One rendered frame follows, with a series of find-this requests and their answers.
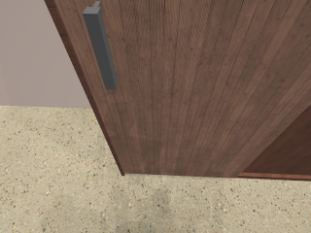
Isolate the handle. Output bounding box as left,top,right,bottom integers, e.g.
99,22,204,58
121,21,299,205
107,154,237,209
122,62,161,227
83,1,118,89

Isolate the wardrobe door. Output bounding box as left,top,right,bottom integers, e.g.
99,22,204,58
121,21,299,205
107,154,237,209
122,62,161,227
242,104,311,176
54,0,311,179

